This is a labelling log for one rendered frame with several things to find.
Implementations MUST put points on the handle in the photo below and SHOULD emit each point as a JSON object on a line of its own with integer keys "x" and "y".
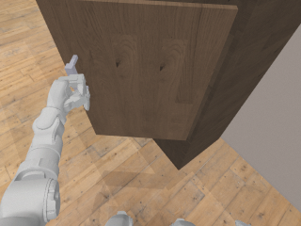
{"x": 70, "y": 67}

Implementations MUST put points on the left robot forearm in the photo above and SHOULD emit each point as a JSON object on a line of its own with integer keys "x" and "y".
{"x": 44, "y": 153}

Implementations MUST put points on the robot left hand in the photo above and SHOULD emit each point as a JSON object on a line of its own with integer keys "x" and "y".
{"x": 60, "y": 95}

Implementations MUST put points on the left robot shin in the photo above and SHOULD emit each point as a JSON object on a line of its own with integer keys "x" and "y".
{"x": 121, "y": 213}

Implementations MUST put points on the left robot upper arm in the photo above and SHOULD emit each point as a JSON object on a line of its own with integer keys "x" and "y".
{"x": 31, "y": 202}

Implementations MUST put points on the left robot thigh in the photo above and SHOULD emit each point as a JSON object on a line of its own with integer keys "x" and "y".
{"x": 120, "y": 220}

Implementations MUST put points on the cupboard door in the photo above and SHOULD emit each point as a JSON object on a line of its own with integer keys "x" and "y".
{"x": 147, "y": 64}

